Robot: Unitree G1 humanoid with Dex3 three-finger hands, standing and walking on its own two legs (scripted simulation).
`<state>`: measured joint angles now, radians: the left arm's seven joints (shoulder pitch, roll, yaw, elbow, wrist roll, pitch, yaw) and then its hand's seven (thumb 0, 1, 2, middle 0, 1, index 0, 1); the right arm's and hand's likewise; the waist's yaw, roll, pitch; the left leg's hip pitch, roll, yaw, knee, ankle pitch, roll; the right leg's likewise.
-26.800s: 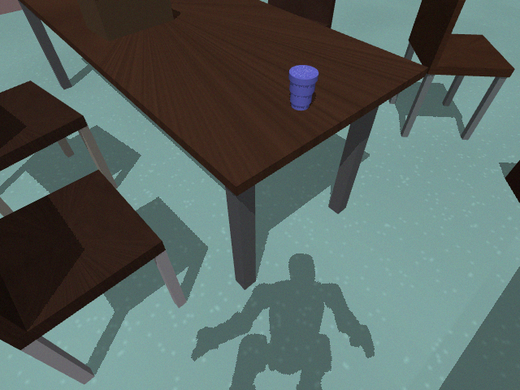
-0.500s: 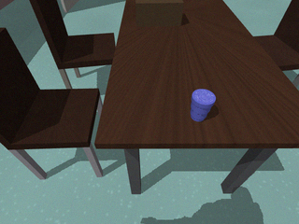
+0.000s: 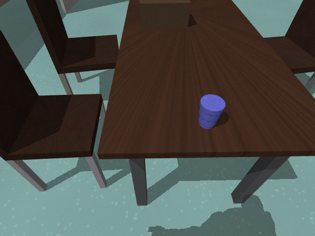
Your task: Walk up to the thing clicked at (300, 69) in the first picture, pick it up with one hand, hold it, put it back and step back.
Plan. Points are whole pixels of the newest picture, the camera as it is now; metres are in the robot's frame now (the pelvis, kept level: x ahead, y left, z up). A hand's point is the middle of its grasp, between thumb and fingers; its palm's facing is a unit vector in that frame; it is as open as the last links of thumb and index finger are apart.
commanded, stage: home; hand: right
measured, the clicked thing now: (209, 113) +0.49 -0.16 +0.02
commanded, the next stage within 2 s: stand in 0.02 s
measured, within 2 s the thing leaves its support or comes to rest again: neither
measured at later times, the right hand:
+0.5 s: hand out of the picture +0.07 -0.25 -0.16, palm faces -0.03 +0.94 -0.34, open 10.8 cm
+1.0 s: hand out of the picture +0.07 -0.26 -0.16, palm faces -0.01 +0.94 -0.34, open 7.4 cm
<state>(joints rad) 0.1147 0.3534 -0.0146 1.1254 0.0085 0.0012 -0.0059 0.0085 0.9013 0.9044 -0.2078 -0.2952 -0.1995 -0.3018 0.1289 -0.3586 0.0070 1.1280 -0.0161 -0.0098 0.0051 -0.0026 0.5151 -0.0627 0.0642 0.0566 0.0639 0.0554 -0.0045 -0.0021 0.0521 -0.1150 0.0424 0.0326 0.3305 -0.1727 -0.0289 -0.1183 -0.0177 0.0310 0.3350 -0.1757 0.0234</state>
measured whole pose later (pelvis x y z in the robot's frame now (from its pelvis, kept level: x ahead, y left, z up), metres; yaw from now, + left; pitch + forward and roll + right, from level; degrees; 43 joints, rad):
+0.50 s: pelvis +0.00 +0.00 +0.00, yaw +0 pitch -2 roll +0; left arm 0.12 0.35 -0.01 1.12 0.01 0.00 -0.01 0.01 0.90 0.90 -0.21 -0.30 -0.20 -0.30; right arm 0.12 -0.36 0.00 1.13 -0.02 -0.01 0.00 0.00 -0.32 -0.74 0.20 0.28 0.20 0.28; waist 0.00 0.00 0.05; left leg -0.11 0.04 0.04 0.32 -0.17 -0.03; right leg -0.11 -0.02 0.04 0.33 -0.18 0.02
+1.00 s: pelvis +0.01 +0.00 +0.00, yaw -1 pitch -2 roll +0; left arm 0.12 0.35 -0.01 1.12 0.01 0.00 0.00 0.01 0.90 0.90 -0.21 -0.30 -0.20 -0.30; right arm 0.12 -0.35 0.00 1.13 -0.02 -0.01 0.01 0.01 -0.90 -0.90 0.21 0.30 0.21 0.30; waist -0.01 0.00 0.05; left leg -0.10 0.05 0.04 0.32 -0.18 -0.03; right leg -0.11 -0.02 0.04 0.33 -0.18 0.02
